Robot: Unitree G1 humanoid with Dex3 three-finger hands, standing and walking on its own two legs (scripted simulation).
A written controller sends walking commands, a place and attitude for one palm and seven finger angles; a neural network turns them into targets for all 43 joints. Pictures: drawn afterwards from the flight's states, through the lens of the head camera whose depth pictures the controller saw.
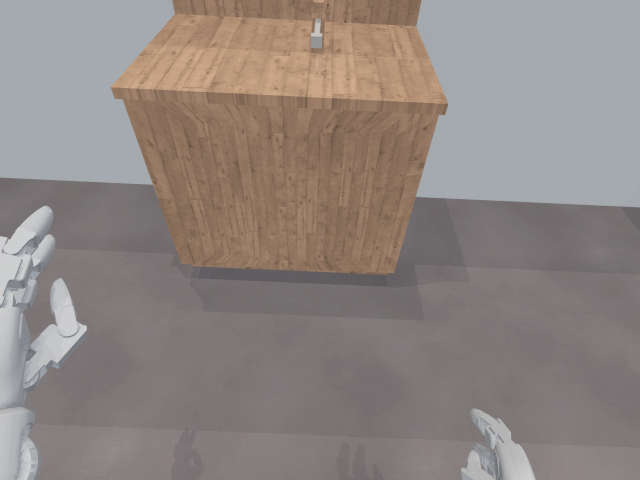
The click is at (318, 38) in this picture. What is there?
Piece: tap's lever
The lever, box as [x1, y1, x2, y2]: [311, 33, 321, 47]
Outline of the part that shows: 311,33 311,47 321,47 321,33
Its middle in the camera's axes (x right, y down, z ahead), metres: -0.01 -0.50 +0.98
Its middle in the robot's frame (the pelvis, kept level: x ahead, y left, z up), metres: +1.08 +0.08 +0.11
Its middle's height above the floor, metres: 0.88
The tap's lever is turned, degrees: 0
